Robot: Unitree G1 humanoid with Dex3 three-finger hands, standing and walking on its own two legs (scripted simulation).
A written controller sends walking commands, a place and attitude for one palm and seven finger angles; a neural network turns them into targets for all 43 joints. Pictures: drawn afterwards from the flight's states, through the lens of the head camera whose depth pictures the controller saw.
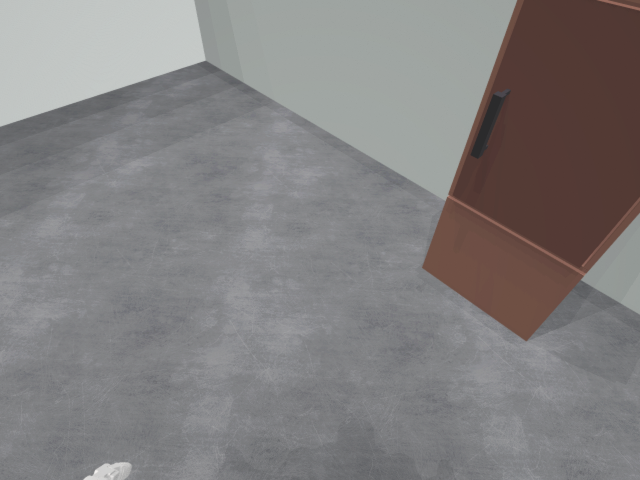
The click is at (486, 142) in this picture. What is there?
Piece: cupboard door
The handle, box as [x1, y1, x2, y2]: [471, 89, 510, 158]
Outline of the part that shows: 509,89 506,89 502,92 497,91 493,94 472,149 471,155 477,158 482,154 483,150 487,147 487,140 505,96 509,93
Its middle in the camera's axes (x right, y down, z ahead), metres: +0.45 -0.30 +1.01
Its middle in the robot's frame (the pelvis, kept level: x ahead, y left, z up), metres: +0.97 -0.40 -0.06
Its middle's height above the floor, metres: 0.71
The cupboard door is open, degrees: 0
